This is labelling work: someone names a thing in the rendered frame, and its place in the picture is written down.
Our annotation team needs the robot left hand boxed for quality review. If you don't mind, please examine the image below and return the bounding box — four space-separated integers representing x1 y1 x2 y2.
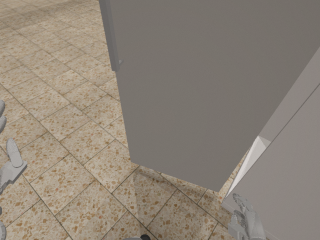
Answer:
0 100 28 195

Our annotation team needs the fridge door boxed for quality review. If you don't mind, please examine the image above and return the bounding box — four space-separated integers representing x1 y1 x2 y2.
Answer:
110 0 320 192

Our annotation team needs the robot right hand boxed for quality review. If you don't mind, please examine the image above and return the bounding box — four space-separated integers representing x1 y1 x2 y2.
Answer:
227 193 267 240

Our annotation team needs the handle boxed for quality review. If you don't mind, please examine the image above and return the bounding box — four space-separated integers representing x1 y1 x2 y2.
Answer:
98 0 124 72

